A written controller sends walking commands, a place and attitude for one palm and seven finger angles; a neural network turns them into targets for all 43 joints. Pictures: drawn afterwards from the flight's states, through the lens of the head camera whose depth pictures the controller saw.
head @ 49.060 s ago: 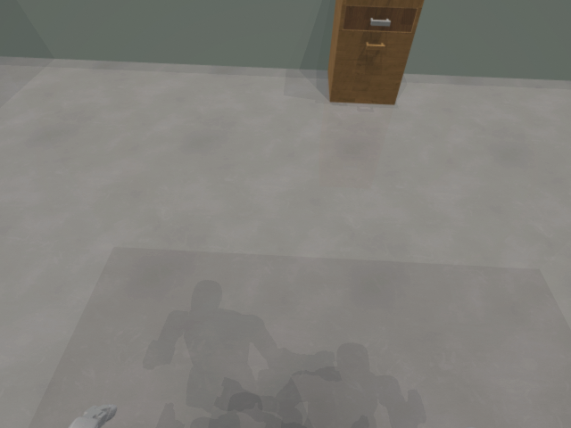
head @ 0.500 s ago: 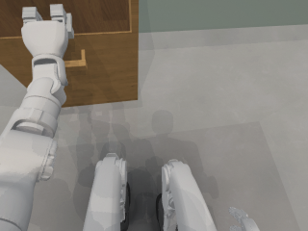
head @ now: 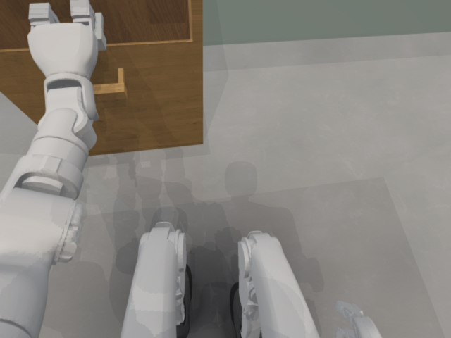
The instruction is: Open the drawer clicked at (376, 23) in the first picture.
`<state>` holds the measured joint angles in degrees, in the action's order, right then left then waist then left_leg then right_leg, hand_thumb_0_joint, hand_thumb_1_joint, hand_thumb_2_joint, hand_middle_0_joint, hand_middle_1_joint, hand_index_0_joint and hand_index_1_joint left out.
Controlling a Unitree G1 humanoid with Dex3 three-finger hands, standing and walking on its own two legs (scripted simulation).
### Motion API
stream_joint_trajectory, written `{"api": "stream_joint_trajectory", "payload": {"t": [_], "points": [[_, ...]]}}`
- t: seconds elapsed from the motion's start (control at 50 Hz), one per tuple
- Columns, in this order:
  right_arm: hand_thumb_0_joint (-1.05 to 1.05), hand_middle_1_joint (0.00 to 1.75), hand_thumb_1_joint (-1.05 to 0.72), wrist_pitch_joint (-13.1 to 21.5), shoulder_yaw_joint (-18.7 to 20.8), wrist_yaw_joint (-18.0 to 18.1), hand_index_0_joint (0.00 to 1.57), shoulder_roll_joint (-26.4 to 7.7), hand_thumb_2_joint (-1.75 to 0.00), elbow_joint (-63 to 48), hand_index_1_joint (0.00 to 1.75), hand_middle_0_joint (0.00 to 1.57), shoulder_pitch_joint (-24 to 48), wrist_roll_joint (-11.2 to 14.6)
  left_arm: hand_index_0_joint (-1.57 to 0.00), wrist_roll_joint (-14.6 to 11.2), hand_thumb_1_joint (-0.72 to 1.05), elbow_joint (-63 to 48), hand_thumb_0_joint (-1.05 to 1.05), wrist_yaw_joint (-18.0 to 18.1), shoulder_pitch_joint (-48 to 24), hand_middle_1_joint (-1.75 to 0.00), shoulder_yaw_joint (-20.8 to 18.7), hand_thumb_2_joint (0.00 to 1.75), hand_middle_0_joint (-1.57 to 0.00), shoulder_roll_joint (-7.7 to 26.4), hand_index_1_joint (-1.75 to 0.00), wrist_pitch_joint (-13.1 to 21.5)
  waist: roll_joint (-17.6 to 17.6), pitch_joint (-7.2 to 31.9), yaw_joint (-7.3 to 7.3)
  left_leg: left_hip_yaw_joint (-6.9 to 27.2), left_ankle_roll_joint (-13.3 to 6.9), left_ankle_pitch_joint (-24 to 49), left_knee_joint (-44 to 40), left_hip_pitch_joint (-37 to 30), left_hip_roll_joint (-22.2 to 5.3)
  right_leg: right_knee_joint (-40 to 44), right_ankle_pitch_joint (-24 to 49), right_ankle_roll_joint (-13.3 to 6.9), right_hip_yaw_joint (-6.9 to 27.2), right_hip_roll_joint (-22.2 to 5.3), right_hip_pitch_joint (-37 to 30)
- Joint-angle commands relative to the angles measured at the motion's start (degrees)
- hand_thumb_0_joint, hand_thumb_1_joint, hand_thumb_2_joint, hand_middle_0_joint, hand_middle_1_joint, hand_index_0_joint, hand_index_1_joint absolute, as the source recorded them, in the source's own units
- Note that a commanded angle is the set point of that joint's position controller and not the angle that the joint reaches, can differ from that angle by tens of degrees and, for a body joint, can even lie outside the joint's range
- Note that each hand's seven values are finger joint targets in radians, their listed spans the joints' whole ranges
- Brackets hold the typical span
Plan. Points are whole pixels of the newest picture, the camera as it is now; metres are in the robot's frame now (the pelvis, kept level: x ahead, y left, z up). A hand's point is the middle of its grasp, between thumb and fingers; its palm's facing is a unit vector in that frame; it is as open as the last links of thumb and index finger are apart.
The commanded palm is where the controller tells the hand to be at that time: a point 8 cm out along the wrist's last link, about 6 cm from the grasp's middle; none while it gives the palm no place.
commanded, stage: lower the fingers behind the handle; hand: left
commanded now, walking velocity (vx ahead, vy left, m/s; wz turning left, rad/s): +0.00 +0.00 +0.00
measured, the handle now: (70, 30) +0.60 +0.27 +0.07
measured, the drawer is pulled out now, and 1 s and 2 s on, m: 0.00 0.00 0.00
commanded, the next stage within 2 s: lift the hand off the handle in 0.20 s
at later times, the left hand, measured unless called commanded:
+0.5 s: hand (78, 68) +0.55 +0.26 +0.05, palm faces +0.10 +0.08 -0.99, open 14.9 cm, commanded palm +0.54 +0.23 -0.03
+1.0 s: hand (77, 68) +0.54 +0.26 +0.05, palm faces +0.07 +0.06 -1.00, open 14.9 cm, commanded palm +0.55 +0.24 +0.00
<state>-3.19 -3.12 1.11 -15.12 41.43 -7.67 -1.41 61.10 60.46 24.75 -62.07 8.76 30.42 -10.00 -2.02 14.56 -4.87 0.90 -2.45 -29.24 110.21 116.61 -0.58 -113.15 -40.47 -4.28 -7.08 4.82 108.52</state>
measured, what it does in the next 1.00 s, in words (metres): stands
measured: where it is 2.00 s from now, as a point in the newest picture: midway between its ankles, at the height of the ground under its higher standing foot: (212, 325)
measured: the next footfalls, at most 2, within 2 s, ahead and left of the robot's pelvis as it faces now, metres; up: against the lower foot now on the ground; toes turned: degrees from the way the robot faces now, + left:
none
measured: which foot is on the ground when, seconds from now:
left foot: down 0.00-1.00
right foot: down 0.00-1.00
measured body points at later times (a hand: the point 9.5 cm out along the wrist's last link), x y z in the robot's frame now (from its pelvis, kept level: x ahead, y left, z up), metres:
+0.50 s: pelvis +0.00 +0.00 +0.00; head +0.17 +0.02 +0.42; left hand +0.53 +0.25 +0.10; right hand +0.11 -0.27 -0.14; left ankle +0.12 +0.11 -0.42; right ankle +0.07 -0.09 -0.42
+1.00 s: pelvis -0.01 +0.00 +0.00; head +0.16 +0.02 +0.42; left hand +0.53 +0.25 +0.10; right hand +0.08 -0.27 -0.13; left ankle +0.12 +0.11 -0.42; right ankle +0.07 -0.09 -0.42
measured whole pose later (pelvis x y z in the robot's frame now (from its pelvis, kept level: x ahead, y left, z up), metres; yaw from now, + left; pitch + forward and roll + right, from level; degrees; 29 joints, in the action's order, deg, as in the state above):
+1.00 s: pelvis -0.01 +0.00 +0.00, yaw -1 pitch +34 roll -4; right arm -1.6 -4.6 3.3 -15.2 40.2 -10.5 -0.4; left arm 60.5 62.5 21.6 -61.7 6.6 34.7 -5.9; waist -2.6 13.7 -6.7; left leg 1.3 -2.1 -28.8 109.7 115.7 -0.7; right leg -112.5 -39.0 -4.3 -7.1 5.7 108.3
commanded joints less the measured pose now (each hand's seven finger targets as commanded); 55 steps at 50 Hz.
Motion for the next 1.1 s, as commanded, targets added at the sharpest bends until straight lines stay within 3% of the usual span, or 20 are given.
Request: {"api": "stream_joint_trajectory", "payload": {"t": [0.0,0.12,0.14,0.22,0.26,0.28,0.3,0.42,0.56,0.62,0.64,0.68,0.7,0.76,0.82,0.86,1.02,1.04,1.08], "points": [[0.0,0.3,-0.9,0.59,3.37,1.03,0.2,-10.19,-0.9,-3.07,0.3,0.2,-6.01,0.17,-0.3,0.12,-0.5,3.88,0.0,-6.4,-5.9,-1.2,2.95,0.3,-0.3,-1.11,-1.2,0.89,-0.34,19.27,-5.64,2.1,-0.73,-6.35,-9.93,-24.69,0.49,20.39,-2.32,0.64,4.05,0.36,-5.53],[0.0,0.3,-0.9,0.5,3.39,0.94,0.2,-10.12,-0.9,-3.14,0.3,0.2,-6.0,0.23,-0.3,0.22,-0.5,3.54,0.0,-6.72,-5.35,-1.2,2.88,0.3,-0.3,-0.99,-1.2,1.44,0.95,19.23,-5.49,2.35,-0.69,-6.21,-9.93,-24.63,0.4,20.21,-2.13,0.69,4.0,0.34,-5.77],[0.0,0.3,-0.9,0.42,3.46,1.05,0.2,-10.18,-0.9,-3.26,0.3,0.2,-5.78,0.18,-0.3,0.07,-0.5,3.32,0.0,-6.67,-5.73,-1.2,3.08,0.3,-0.3,-1.38,-1.2,1.39,-0.5,19.04,-5.68,1.84,-0.73,-6.31,-9.67,-24.13,0.6,20.61,-2.79,0.7,4.26,0.21,-5.65],[0.0,0.3,-0.9,0.52,3.35,1.16,0.2,-10.05,-0.9,-3.07,0.3,0.2,-5.81,0.24,-0.3,0.24,-0.5,3.45,0.0,-6.77,-5.76,-1.2,2.69,0.3,-0.3,-0.39,-1.2,1.56,1.56,18.94,-5.63,1.82,-0.82,-6.19,-9.28,-23.51,0.53,20.83,-2.84,0.8,4.62,0.26,-6.47],[0.0,0.3,-0.9,0.36,3.35,1.25,0.2,-10.2,-0.9,-3.01,0.3,0.2,-5.84,0.21,-0.3,0.56,-0.5,3.37,0.0,-6.64,-6.81,-1.2,3.01,0.3,-0.3,-0.41,-1.2,1.48,-0.66,19.0,-5.86,1.75,-0.77,-6.31,-9.37,-24.05,0.76,20.35,-2.93,0.65,4.27,0.29,-5.44],[0.0,0.3,-0.9,0.11,3.1,1.53,0.2,-10.64,-0.9,-3.57,0.3,0.2,-6.49,0.49,-0.3,0.98,-0.5,4.63,0.0,-7.22,-6.35,-1.2,0.1,0.3,-0.3,6.58,-1.2,1.23,-0.3,18.96,-4.84,1.57,-0.54,-7.32,-9.97,-22.79,0.25,20.84,-3.39,0.87,4.6,0.27,-7.4],[0.0,0.3,-0.9,0.02,2.86,1.78,0.2,-10.63,-0.9,-3.58,0.3,0.2,-6.76,0.48,-0.3,1.15,-0.5,4.78,0.0,-7.55,-7.35,-1.2,0.4,0.3,-0.3,6.46,-1.2,1.13,-0.79,18.42,-5.5,1.45,-0.66,-7.36,-9.83,-22.51,0.31,20.91,-3.3,0.96,4.74,0.46,-7.13],[0.0,0.3,-0.9,0.7,2.85,2.14,0.2,-10.14,-0.9,-3.61,0.3,0.2,-7.41,0.72,-0.3,0.69,-0.5,4.28,0.0,-7.9,-9.21,-1.2,0.44,0.3,-0.3,5.97,-1.2,1.89,0.35,18.18,-6.3,1.41,-0.69,-7.61,-9.47,-21.87,0.19,21.31,-3.1,1.31,4.89,0.38,-7.32],[0.0,0.3,-0.9,1.56,2.46,2.58,0.2,-10.18,-0.9,-3.69,0.3,0.2,-7.34,0.56,-0.3,0.85,-0.5,4.88,0.0,-7.67,-10.9,-1.2,-0.56,0.3,-0.3,8.83,-1.2,3.08,0.52,17.62,-6.81,0.38,-0.75,-8.57,-7.9,-19.01,0.54,22.24,-6.47,1.57,6.21,0.31,-7.91],[0.0,0.3,-0.9,1.98,2.27,2.78,0.2,-10.1,-0.9,-3.87,0.3,0.2,-7.46,0.71,-0.3,0.51,-0.5,5.13,0.0,-7.91,-10.73,-1.2,-1.1,0.3,-0.3,10.3,-1.2,3.27,2.29,17.95,-6.66,0.29,-0.7,-8.75,-7.46,-17.55,0.48,23.11,-7.79,1.78,7.47,0.15,-9.51],[0.0,0.3,-0.9,2.01,2.24,2.85,0.2,-10.13,-0.9,-3.8,0.3,0.2,-7.72,0.65,-0.3,0.62,-0.5,5.18,0.0,-8.02,-10.99,-1.2,-0.8,0.3,-0.3,10.12,-1.2,3.31,0.42,17.97,-6.82,0.04,-0.7,-8.55,-7.52,-17.74,0.58,22.93,-7.27,1.79,7.19,0.17,-9.35],[0.0,0.3,-0.9,2.0,2.16,2.91,0.2,-10.15,-0.9,-3.91,0.3,0.2,-7.78,0.75,-0.3,0.4,-0.5,5.19,0.0,-8.29,-10.79,-1.2,-0.88,0.3,-0.3,10.57,-1.2,3.2,0.05,17.84,-6.5,0.01,-0.67,-8.93,-7.81,-17.77,0.52,23.01,-7.55,1.76,7.07,0.28,-9.27],[0.0,0.3,-0.9,2.05,2.08,2.94,0.2,-10.18,-0.9,-3.94,0.3,0.2,-7.96,0.86,-0.3,0.38,-0.5,5.26,0.0,-8.41,-10.66,-1.2,-1.04,0.3,-0.3,11.18,-1.2,3.25,1.51,18.1,-6.46,-0.02,-0.71,-9.08,-7.75,-17.3,0.58,23.31,-8.03,1.93,7.37,0.2,-10.12],[0.0,0.3,-0.9,2.19,2.05,3.05,0.2,-10.33,-0.9,-4.11,0.3,0.2,-7.97,1.02,-0.3,0.43,-0.5,5.25,0.0,-8.73,-10.99,-1.2,-1.0,0.3,-0.3,11.46,-1.2,3.25,-0.16,17.69,-6.45,0.14,-0.6,-9.8,-8.69,-18.27,0.54,23.2,-8.43,1.86,6.75,0.43,-9.12],[0.0,0.3,-0.9,2.39,1.92,3.1,0.2,-10.13,-0.9,-4.08,0.3,0.2,-8.68,1.17,-0.3,-0.12,-0.5,5.31,0.0,-9.0,-10.58,-1.2,-1.6,0.3,-0.3,12.09,-1.2,3.6,1.56,17.83,-6.44,0.43,-0.62,-9.73,-9.06,-18.44,0.34,23.54,-7.62,2.11,6.89,0.37,-10.32],[0.0,0.3,-0.9,2.38,1.85,3.25,0.2,-10.19,-0.9,-4.16,0.3,0.2,-8.89,1.2,-0.3,-0.1,-0.5,5.36,0.0,-9.22,-10.48,-1.2,-1.58,0.3,-0.3,12.57,-1.2,3.82,0.79,18.12,-6.37,0.19,-0.64,-9.84,-9.04,-18.13,0.55,23.64,-8.14,2.18,6.88,0.4,-10.63],[0.0,0.3,-0.9,2.53,1.98,3.22,0.2,-9.84,-0.9,-4.25,0.3,0.2,-10.55,1.18,-0.3,0.03,-0.5,5.54,0.0,-8.89,-11.02,-1.2,-2.24,0.3,-0.3,12.18,-1.2,4.99,1.2,17.56,-6.7,1.15,-0.51,-10.35,-10.91,-20.13,0.05,23.74,-6.13,2.34,5.99,0.79,-10.04],[0.0,0.3,-0.9,2.51,2.02,3.21,0.2,-10.01,-0.9,-4.35,0.3,0.2,-10.64,1.06,-0.3,0.26,-0.5,5.56,0.0,-8.74,-11.27,-1.2,-1.96,0.3,-0.3,11.83,-1.2,5.03,-0.62,17.35,-6.7,1.1,-0.45,-10.49,-11.19,-20.5,0.18,23.69,-6.02,2.28,5.7,0.86,-9.43],[0.0,0.3,-0.9,2.56,2.02,3.13,0.2,-9.8,-0.9,-4.31,0.3,0.2,-10.73,1.08,-0.3,-0.02,-0.5,5.49,0.0,-8.47,-11.11,-1.2,-2.05,0.3,-0.3,11.86,-1.2,4.98,-0.52,17.13,-6.5,1.02,-0.46,-10.83,-11.6,-20.4,0.25,24.26,-6.34,2.22,5.9,0.8,-10.29]]}}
